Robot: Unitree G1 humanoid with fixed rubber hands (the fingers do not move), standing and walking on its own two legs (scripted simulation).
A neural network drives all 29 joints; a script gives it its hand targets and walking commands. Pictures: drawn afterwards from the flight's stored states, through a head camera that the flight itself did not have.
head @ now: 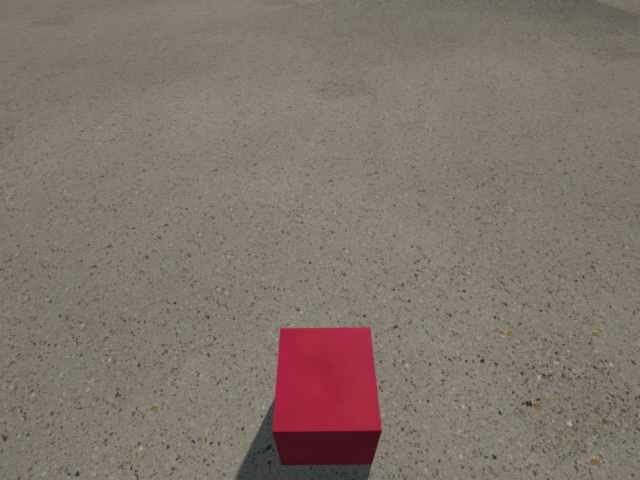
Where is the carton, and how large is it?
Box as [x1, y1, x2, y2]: [272, 327, 381, 464]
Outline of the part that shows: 369,327 280,328 272,431 282,464 371,463 381,428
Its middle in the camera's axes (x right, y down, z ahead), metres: +0.01 +0.44 +1.13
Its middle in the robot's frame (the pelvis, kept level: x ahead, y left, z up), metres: +0.52 +0.02 -0.64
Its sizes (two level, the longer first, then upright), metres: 0.286 0.262 0.277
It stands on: the floor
